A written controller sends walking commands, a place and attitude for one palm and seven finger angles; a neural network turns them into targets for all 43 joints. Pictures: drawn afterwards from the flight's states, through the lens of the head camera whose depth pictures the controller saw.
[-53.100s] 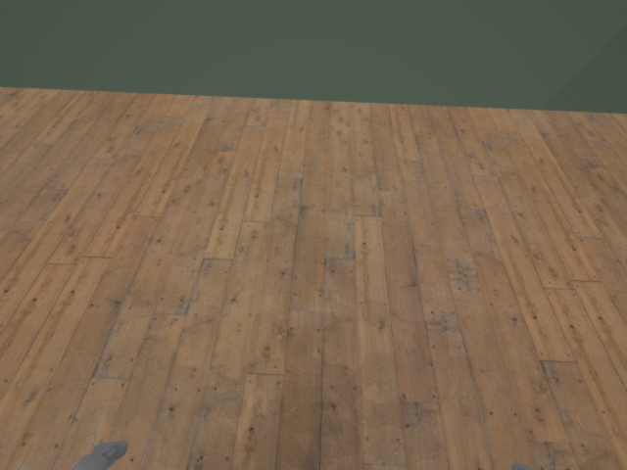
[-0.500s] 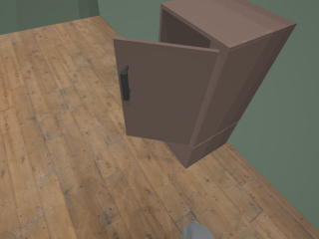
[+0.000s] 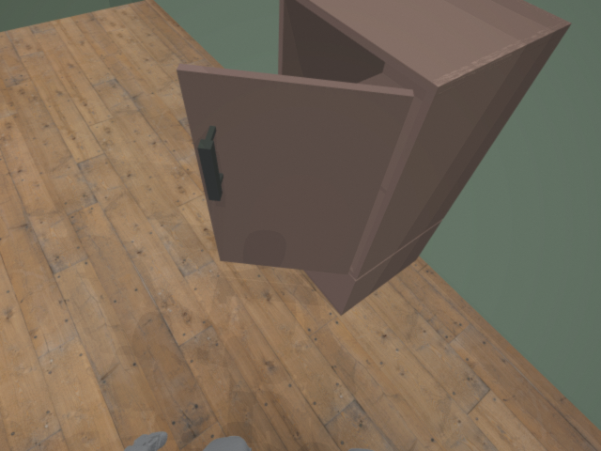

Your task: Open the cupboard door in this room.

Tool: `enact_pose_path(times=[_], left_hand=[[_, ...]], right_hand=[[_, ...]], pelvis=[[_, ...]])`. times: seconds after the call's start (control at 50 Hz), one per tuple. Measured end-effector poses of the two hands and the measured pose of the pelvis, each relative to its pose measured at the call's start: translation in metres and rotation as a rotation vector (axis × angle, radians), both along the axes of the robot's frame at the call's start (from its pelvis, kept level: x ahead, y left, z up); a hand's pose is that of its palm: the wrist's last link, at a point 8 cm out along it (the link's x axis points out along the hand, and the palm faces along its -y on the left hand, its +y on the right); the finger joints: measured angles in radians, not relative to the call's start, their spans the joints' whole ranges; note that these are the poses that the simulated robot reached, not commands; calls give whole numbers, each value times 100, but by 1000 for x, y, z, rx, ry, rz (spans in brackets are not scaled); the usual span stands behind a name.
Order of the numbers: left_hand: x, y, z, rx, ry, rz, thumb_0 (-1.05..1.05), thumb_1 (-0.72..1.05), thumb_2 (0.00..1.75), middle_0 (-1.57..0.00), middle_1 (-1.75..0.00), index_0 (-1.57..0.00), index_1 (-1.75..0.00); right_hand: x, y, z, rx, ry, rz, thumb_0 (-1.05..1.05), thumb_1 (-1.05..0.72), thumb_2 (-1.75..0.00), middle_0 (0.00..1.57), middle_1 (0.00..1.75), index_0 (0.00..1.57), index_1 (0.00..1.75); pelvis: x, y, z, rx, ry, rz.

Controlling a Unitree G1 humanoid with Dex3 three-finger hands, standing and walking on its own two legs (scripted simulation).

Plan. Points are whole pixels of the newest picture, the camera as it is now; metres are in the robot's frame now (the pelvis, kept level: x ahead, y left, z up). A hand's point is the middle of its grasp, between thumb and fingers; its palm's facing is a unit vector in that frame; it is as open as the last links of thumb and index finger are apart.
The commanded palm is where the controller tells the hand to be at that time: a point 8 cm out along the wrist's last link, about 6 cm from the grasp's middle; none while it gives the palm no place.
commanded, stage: come to a stop and stand still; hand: left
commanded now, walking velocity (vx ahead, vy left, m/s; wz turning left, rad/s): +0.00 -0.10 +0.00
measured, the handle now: (213, 164) +0.58 +0.18 -0.03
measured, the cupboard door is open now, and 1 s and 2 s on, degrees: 48 48 48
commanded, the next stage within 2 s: look again from close up in 1.46 s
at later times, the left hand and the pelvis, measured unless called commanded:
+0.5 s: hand out of the picture +0.02 +0.18 -0.17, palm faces -0.01 -0.98 -0.22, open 7.4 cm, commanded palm none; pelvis -0.02 -0.01 +0.00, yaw -1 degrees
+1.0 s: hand out of the picture +0.00 +0.12 -0.17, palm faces +0.03 -0.98 -0.20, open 7.3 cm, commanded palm none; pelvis -0.01 -0.06 +0.01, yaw +0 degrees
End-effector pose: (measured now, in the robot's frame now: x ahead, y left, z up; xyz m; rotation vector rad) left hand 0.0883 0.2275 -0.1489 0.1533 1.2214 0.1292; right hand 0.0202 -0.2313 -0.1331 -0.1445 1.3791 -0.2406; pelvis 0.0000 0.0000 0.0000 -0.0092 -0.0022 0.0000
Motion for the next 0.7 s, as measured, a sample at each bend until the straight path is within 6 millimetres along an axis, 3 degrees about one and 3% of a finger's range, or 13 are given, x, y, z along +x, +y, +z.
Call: enact_pose_path(times=[0.06,0.14,0.28,0.4,0.56,0.7], left_hand=[[-11,22,-10,-2,17,29,-1,92,90,-20,-30,-20,-30],[-32,42,-6,8,60,55,0,92,90,-20,-30,-20,-30],[-73,50,6,14,165,60,0,91,90,-20,-30,-19,-30],[-83,33,12,15,200,25,0,91,90,-20,-30,-19,-30],[-73,-17,13,28,118,0,0,91,90,-20,-30,-20,-30],[-68,-38,10,25,106,7,1,94,90,-20,-30,-20,-30]], right_hand=[[21,5,2,-40,-76,37,0,-91,-90,20,30,20,30],[38,16,15,-58,-128,86,0,-91,-90,20,30,20,30],[47,26,24,-38,-162,105,1,-91,-90,20,30,20,30],[16,9,19,-24,-116,58,0,-91,-90,21,30,20,30],[-47,-34,-6,15,29,-14,1,-91,-90,20,30,20,30],[-70,-41,-7,30,84,-25,1,-91,-90,20,30,20,30]], pelvis=[[-1,14,-7,-9,-9,0],[-3,22,0,-15,-3,-6],[-7,24,11,-26,31,-21],[-15,11,13,-29,37,-28],[-23,-23,4,9,10,-16],[-16,-40,4,13,-7,-7]])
